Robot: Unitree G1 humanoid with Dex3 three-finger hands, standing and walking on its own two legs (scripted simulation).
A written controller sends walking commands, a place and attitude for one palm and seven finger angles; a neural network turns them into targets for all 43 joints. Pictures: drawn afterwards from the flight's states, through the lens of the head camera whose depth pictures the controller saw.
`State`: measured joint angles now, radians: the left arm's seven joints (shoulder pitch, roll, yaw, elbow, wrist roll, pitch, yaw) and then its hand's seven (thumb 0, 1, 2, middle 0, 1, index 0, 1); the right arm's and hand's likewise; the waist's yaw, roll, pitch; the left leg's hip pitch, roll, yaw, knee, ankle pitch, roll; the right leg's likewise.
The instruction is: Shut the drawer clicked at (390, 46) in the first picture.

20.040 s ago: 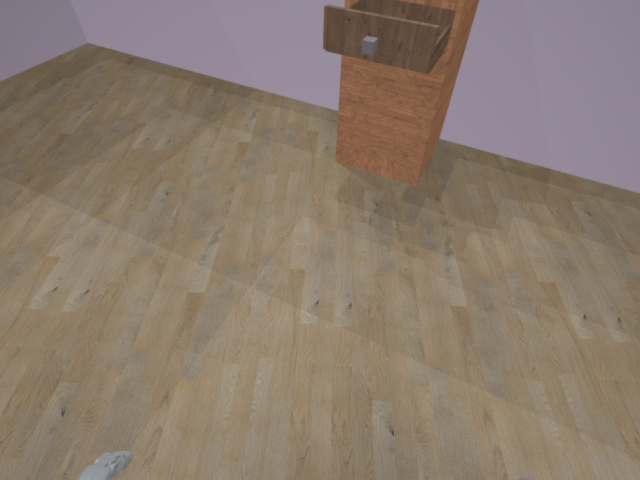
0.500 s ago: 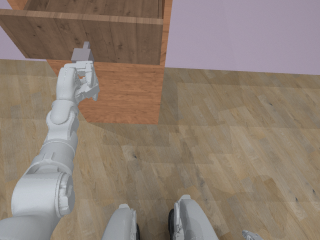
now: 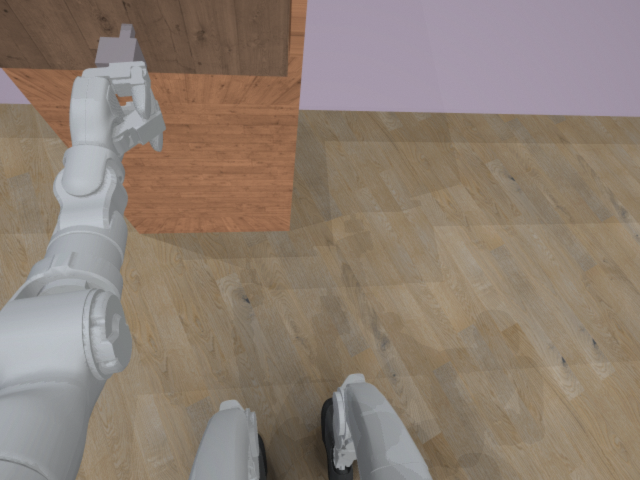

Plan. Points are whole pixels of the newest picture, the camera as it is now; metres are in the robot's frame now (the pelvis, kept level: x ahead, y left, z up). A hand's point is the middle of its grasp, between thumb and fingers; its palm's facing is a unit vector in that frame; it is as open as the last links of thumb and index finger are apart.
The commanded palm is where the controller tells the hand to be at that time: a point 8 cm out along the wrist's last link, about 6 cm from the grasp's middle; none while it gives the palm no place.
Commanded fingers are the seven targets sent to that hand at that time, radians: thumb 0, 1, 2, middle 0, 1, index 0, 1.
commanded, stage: push the drawer shut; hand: left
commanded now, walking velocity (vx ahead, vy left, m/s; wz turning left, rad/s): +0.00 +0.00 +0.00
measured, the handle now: (124, 51) +0.62 +0.17 +0.07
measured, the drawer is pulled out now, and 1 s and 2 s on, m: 0.04 0.00 0.00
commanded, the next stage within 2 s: pull the fist back off the drawer in 0.62 s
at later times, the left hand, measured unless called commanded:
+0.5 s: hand (153, 83) +0.58 +0.14 +0.05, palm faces -0.06 -1.00 -0.02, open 3.3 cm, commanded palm +0.59 +0.17 +0.06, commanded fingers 0.00 0.90 0.90 -1.40 -1.60 -1.40 -1.60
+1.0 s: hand (154, 82) +0.58 +0.14 +0.06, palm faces -0.05 -1.00 -0.03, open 3.4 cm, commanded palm +0.58 +0.15 +0.06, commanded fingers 0.00 0.90 0.90 -1.40 -1.60 -1.40 -1.60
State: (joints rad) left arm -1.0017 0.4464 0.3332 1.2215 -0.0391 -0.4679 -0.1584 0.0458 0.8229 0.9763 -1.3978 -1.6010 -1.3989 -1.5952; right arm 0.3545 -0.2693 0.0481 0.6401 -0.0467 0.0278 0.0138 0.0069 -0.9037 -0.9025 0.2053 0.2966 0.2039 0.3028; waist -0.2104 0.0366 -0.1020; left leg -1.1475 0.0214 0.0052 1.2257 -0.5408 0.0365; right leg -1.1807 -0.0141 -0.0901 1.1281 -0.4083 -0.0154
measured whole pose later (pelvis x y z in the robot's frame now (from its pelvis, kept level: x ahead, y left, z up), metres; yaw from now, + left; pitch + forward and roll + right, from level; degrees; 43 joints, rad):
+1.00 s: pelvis -0.02 +0.01 -0.02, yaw -1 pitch +31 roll -6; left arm -1.29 0.62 0.34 1.36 0.05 -0.35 -0.13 0.07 0.73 0.96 -1.40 -1.60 -1.43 -1.60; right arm 0.42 -0.27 0.09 0.64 -0.08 0.00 0.04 0.00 -0.90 -0.90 0.21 0.30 0.20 0.30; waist -0.31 0.05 -0.09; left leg -1.32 0.03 -0.03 1.30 -0.52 0.05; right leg -1.32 -0.01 -0.12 1.15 -0.37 -0.01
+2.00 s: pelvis +0.06 +0.00 +0.07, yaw +0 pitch +13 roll -2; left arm -0.26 0.27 0.17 0.46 -0.20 -0.30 -0.21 0.02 0.90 0.90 -1.40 -1.60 -1.40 -1.60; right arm 0.29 -0.26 0.01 0.53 0.04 0.06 0.01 0.01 -0.90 -0.90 0.20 0.30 0.20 0.30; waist -0.05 0.05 -0.13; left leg -0.60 0.01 0.01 0.86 -0.49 0.03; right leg -0.65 0.00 -0.06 0.79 -0.37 0.00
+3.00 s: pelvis +0.04 -0.01 +0.11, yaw +1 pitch -5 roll -1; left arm 0.51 0.30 0.27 -0.44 -0.06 -0.07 0.12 0.01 0.89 0.90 -1.40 -1.60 -1.40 -1.59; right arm 0.21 -0.23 0.03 0.63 -0.01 -0.11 -0.09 0.02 -0.90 -0.90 0.21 0.30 0.20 0.30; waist 0.08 0.07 0.03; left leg -0.06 0.00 0.01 0.44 -0.30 0.02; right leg -0.12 0.00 -0.06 0.42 -0.21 -0.01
